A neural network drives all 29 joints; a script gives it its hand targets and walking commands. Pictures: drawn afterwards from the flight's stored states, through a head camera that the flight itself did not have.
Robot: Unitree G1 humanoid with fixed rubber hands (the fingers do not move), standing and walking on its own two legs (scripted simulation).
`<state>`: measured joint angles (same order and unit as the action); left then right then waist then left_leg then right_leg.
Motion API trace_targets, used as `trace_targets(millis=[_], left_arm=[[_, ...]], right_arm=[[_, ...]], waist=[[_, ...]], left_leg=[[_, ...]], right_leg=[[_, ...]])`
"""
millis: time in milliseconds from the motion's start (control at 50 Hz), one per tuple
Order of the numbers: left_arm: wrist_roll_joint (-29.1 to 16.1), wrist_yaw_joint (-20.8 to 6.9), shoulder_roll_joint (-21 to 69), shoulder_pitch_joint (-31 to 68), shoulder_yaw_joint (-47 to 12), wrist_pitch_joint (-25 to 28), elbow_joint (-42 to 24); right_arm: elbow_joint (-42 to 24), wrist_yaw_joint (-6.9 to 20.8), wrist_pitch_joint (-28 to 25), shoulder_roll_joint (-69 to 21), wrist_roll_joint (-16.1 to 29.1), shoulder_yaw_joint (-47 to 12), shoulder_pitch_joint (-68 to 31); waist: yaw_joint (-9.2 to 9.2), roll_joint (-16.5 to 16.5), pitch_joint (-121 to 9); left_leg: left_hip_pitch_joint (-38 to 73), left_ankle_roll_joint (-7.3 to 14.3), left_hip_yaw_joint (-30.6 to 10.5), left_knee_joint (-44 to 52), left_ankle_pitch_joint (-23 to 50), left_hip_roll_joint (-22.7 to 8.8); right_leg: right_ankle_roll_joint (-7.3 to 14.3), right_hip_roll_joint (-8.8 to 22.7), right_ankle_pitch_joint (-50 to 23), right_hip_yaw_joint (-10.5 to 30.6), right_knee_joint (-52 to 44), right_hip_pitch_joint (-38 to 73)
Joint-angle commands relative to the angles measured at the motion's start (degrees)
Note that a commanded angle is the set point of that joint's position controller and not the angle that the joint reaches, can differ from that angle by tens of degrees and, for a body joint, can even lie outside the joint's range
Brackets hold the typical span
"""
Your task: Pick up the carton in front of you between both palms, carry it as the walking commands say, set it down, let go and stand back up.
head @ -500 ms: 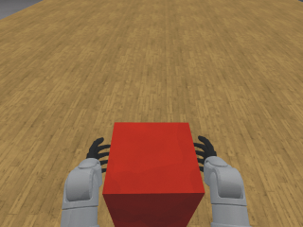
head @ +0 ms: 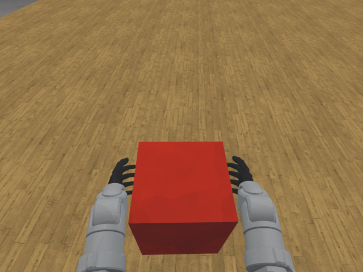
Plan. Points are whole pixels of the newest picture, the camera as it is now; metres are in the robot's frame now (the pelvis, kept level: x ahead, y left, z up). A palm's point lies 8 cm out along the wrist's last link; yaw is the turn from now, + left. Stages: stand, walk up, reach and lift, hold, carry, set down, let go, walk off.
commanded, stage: carry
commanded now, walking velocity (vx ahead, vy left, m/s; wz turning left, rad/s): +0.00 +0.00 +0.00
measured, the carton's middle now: (180, 200) +0.31 +0.00 -0.04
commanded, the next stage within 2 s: hold in 0.72 s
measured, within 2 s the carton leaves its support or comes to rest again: neither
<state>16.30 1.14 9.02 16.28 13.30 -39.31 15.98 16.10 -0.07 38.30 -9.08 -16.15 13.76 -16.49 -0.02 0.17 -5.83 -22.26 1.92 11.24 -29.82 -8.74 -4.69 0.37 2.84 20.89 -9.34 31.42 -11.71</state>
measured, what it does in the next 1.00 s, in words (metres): stands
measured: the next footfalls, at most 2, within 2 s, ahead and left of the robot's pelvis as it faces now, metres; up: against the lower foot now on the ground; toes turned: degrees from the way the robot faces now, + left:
none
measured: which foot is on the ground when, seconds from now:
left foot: down 0.00-1.00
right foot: down 0.00-1.00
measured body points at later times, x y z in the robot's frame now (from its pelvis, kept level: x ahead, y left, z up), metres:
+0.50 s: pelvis -0.01 -0.01 +0.00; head -0.03 -0.01 +0.45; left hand +0.30 +0.14 +0.03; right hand +0.30 -0.16 +0.04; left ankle +0.08 +0.11 -0.73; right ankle -0.05 -0.10 -0.73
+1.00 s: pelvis -0.01 +0.00 +0.01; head -0.03 +0.02 +0.46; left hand +0.31 +0.10 +0.04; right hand +0.26 -0.20 +0.04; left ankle +0.08 +0.12 -0.73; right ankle -0.05 -0.10 -0.73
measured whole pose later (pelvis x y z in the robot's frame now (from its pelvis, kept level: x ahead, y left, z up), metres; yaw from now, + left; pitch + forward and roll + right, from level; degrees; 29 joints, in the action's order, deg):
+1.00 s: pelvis -0.01 +0.00 +0.01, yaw -9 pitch -7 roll +0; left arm 16.2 1.8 8.7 14.8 10.9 -41.3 12.7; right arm 14.8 -0.1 38.2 -8.7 -14.7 13.1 -14.9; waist 0.5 2.2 3.2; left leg -9.2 -1.4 -1.1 -22.0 -6.3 -0.9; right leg 0.8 -1.3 15.7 1.7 24.2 -1.9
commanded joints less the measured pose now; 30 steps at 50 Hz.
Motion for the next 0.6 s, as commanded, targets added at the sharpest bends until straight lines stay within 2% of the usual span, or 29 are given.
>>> trace_targets(millis=[0, 100, 580], left_arm=[[-15.66, -13.28, 52.21, 27.53, -32.87, 1.95, -5.49], [-15.93, -13.07, 50.42, 25.28, -33.13, -0.55, -7.08], [-16.42, -13.05, 50.69, 25.88, -33.58, -0.62, -7.85]], right_arm=[[-3.32, 12.35, -0.91, -52.48, 14.58, -32.04, -24.90], [-4.96, 12.08, 1.64, -50.65, 14.75, -32.08, -22.43], [-5.82, 12.11, 1.71, -51.11, 15.38, -32.97, -23.45]], waist=[[-0.05, -0.53, -14.15], [0.03, -0.48, -13.77], [0.06, -0.21, -13.23]], left_leg=[[12.00, -0.17, -7.23, 2.91, 7.36, -5.38], [11.76, -0.11, -7.14, 2.55, 8.81, -5.55], [10.91, -0.70, -6.59, 2.41, 8.44, -5.38]], right_leg=[[1.20, 6.04, -7.25, 5.90, -6.49, -2.53], [1.17, 5.92, -8.31, 5.88, -6.11, -2.99], [1.70, 6.06, -10.38, 6.12, -6.10, -3.21]])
